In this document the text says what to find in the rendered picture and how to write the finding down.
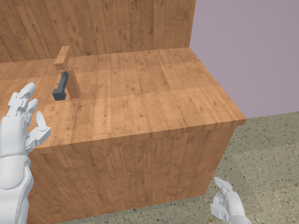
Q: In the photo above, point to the tap lever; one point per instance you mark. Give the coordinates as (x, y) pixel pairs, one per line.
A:
(59, 93)

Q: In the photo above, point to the robot right hand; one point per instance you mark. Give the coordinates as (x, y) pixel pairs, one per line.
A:
(231, 204)

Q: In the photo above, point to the robot left forearm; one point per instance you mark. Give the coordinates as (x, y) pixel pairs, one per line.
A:
(16, 181)

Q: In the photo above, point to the robot right forearm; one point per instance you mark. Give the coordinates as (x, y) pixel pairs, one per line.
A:
(238, 219)

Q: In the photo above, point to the counter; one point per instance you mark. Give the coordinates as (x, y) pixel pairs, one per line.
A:
(143, 121)

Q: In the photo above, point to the robot left hand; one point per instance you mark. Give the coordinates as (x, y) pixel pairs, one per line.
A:
(13, 126)

